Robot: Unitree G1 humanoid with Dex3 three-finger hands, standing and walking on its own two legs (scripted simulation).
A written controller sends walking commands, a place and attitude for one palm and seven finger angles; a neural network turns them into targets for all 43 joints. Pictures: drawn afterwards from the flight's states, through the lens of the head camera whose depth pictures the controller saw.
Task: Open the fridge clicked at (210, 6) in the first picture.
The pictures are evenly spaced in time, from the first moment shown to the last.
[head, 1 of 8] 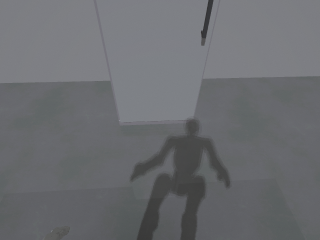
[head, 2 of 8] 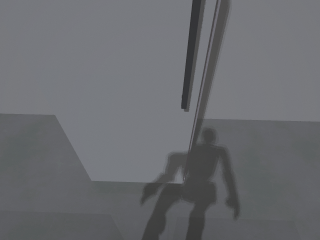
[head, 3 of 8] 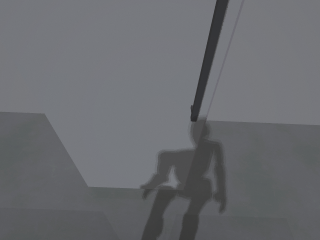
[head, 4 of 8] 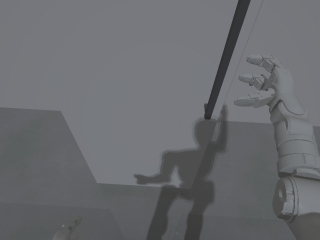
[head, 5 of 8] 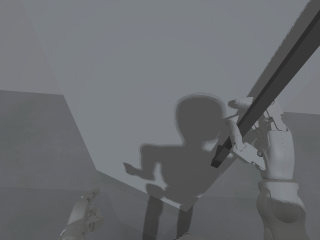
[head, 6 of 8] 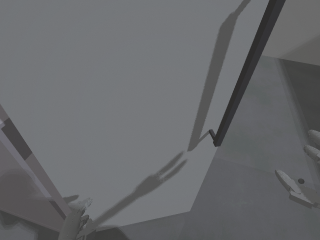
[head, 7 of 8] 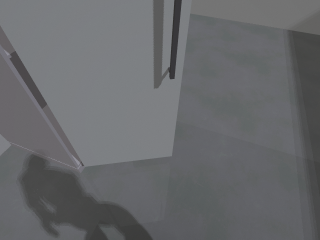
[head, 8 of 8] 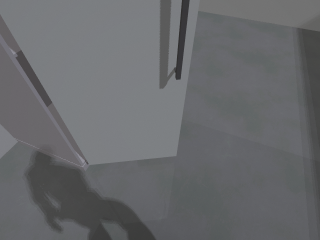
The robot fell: no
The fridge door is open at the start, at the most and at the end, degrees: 0 67 61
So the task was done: yes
